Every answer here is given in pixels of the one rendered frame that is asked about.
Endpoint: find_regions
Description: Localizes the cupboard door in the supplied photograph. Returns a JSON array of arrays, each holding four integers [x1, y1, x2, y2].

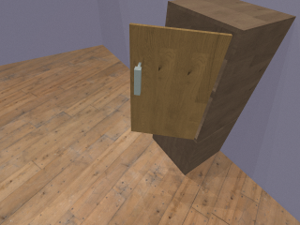
[[129, 22, 233, 140]]

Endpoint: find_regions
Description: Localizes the handle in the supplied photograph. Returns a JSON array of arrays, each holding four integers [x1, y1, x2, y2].
[[134, 62, 142, 96]]

